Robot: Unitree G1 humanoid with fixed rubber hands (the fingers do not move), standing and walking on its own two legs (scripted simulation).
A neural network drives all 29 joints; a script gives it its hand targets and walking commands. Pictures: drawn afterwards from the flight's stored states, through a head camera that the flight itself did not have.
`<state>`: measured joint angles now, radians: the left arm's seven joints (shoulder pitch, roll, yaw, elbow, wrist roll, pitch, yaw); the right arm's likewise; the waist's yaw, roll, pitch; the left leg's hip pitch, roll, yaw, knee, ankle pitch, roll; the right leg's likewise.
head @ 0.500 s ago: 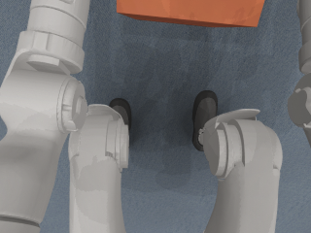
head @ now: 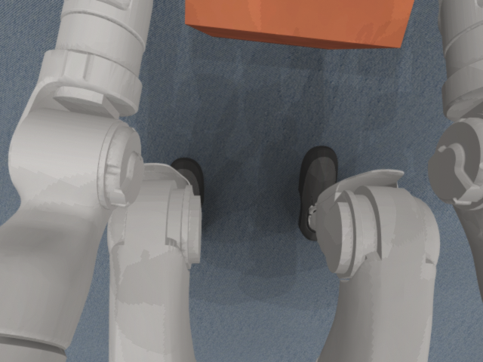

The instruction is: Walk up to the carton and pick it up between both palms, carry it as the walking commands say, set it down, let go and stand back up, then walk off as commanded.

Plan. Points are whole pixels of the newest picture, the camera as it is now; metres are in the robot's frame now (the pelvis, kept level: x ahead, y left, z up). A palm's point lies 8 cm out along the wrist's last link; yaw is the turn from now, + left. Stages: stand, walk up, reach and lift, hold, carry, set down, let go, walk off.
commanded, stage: reach and lift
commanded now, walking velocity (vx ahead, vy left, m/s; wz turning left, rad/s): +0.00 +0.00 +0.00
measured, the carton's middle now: out of the picture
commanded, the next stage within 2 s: none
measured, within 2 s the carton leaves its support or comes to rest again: leaves its support in 0.64 s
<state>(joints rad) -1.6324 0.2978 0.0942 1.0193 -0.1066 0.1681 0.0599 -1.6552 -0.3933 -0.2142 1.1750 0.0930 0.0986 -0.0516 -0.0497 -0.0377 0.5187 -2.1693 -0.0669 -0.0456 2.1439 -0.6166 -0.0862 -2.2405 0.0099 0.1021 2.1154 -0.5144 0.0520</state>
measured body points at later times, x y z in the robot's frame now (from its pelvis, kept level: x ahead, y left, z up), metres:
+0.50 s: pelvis +0.00 +0.00 -0.01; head +0.39 -0.01 +0.19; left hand +0.59 +0.09 -0.20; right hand +0.57 -0.21 -0.20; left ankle +0.11 +0.14 -0.35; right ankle +0.12 -0.14 -0.35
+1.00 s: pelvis -0.01 +0.00 +0.00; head +0.36 -0.05 +0.23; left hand +0.58 +0.04 -0.17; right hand +0.58 -0.25 -0.13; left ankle +0.11 +0.14 -0.35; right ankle +0.12 -0.14 -0.35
